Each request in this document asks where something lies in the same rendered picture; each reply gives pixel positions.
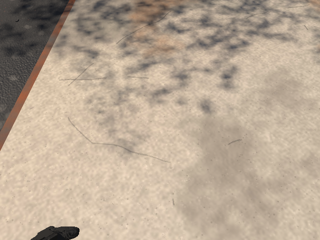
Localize robot left hand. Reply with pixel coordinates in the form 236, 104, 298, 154
31, 226, 80, 240

